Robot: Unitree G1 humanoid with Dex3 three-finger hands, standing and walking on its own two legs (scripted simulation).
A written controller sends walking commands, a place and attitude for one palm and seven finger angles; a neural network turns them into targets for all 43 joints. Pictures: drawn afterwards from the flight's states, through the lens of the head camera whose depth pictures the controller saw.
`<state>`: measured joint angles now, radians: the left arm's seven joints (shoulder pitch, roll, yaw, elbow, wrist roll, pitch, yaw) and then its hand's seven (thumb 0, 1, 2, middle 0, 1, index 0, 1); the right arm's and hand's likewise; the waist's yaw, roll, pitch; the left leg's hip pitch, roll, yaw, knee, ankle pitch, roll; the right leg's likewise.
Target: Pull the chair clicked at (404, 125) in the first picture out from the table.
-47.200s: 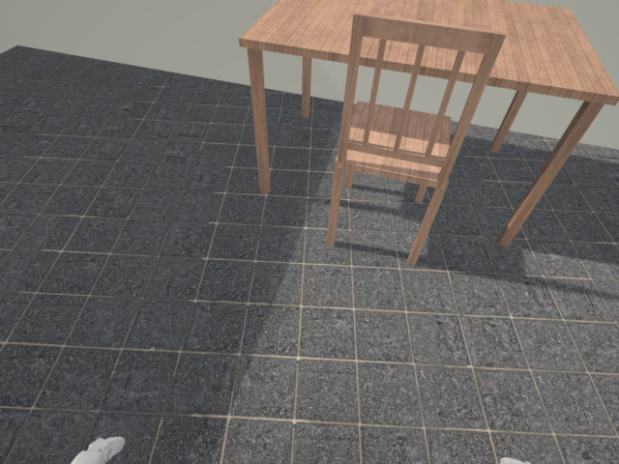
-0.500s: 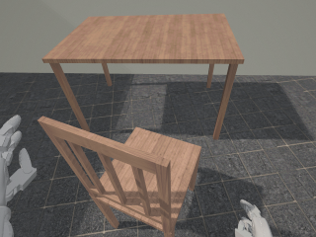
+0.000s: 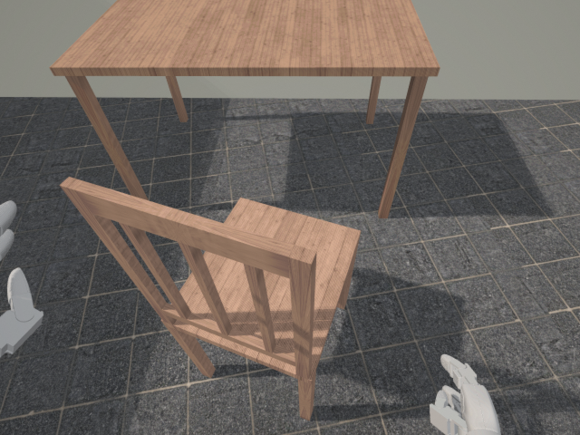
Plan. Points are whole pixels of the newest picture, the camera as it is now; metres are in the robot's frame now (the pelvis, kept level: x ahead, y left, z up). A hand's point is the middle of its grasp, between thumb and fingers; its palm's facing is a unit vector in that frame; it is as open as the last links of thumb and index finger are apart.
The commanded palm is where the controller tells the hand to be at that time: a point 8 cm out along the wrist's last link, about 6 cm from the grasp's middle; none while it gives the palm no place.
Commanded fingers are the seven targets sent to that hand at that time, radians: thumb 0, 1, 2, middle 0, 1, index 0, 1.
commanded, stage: step back with the hand held close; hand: left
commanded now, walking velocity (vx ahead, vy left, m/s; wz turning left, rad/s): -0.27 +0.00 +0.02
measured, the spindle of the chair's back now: (210, 294) +0.34 +0.18 -0.07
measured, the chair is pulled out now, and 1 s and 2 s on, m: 0.55 0.55 0.55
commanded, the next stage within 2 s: stop stepping back and stand still in 1.20 s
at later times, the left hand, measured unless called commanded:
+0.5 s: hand out of the picture +0.14 +0.29 +0.16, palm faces +0.50 -0.70 -0.51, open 7.4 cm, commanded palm +0.08 +0.31 +0.18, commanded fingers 0.00 0.90 0.90 -0.20 -0.30 -0.20 -0.30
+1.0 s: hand out of the picture +0.12 +0.25 +0.17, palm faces +0.45 -0.75 -0.49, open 7.4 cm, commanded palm +0.05 +0.28 +0.18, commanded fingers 0.00 0.90 0.90 -0.20 -0.30 -0.20 -0.30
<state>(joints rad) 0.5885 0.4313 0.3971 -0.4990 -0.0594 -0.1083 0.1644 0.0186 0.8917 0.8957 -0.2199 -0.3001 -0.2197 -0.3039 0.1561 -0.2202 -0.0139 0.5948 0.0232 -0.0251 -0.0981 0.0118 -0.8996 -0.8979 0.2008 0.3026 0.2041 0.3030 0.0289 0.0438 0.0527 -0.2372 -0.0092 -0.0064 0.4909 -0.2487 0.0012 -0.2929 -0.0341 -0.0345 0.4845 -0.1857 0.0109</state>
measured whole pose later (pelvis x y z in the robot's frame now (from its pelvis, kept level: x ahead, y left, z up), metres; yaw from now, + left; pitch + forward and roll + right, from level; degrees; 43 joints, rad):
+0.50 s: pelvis -0.05 +0.01 -0.01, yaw +1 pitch -1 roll -1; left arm 0.55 0.44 0.46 -0.52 -0.01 -0.17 0.20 0.02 0.89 0.90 -0.22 -0.30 -0.22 -0.30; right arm 0.22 -0.21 0.00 0.60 0.01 -0.10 -0.09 0.01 -0.90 -0.90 0.20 0.30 0.21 0.30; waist 0.01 0.01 0.04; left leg -0.38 0.00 -0.02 0.65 -0.26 0.01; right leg -0.39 -0.02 -0.04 0.56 -0.15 0.01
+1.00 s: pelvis -0.09 -0.02 -0.01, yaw +1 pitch +2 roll -4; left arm 0.50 0.42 0.43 -0.54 -0.04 -0.23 0.16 0.02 0.89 0.90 -0.21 -0.30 -0.21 -0.30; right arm 0.12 -0.19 -0.01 0.67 -0.01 -0.15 -0.06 0.01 -0.90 -0.90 0.20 0.30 0.21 0.30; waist 0.04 0.06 0.07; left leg -0.47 0.09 -0.06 0.58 -0.13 -0.03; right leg -0.24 0.08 -0.03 0.47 -0.25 -0.02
